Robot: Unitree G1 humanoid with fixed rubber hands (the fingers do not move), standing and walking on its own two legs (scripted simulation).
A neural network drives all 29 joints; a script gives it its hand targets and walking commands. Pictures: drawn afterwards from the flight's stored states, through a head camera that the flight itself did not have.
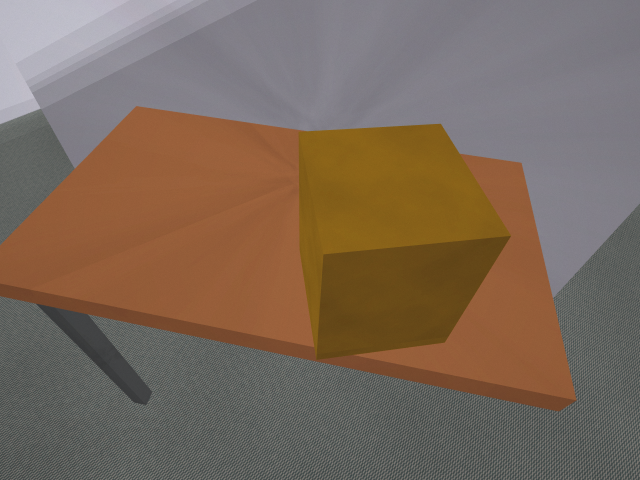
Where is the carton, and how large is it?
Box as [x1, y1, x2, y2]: [299, 124, 510, 359]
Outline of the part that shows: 440,124 299,132 300,255 316,359 444,342 509,238 510,235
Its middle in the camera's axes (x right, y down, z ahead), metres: +0.08 +0.01 +0.55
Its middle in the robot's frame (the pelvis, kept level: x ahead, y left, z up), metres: +0.43 -0.05 +0.05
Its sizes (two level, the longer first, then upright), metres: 0.210 0.200 0.250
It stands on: a table, 0.70 m high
